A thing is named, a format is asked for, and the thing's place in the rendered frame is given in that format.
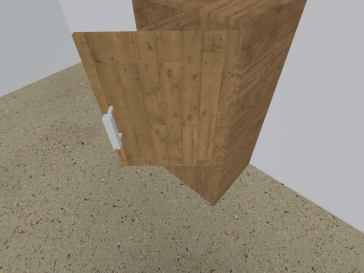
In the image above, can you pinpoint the handle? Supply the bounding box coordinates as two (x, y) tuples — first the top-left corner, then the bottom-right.
(102, 106), (122, 149)

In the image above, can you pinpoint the cupboard door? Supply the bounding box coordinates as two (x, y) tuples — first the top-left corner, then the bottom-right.
(72, 30), (238, 166)

